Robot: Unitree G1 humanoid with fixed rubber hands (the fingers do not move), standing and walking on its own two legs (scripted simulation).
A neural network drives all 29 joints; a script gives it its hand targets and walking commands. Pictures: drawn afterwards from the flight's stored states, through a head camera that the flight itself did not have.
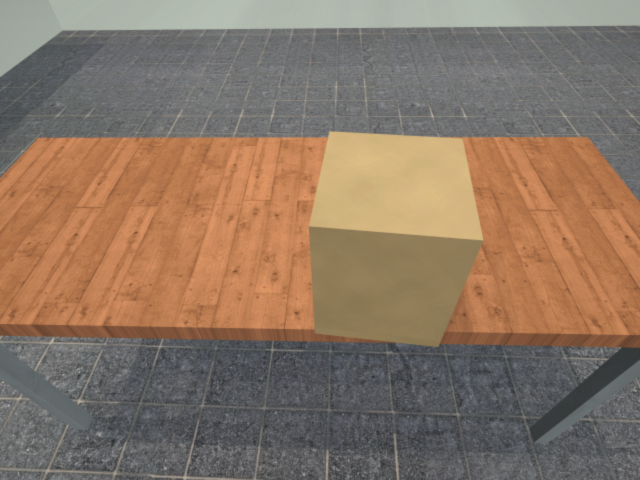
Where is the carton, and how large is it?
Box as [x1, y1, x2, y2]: [309, 131, 483, 346]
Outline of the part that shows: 329,131 309,223 315,333 438,346 483,240 462,139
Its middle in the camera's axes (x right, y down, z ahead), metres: +0.10 +0.00 +0.61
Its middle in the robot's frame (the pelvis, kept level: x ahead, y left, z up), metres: +0.47 -0.07 +0.02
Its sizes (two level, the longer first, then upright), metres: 0.210 0.200 0.250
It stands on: a table, 0.68 m high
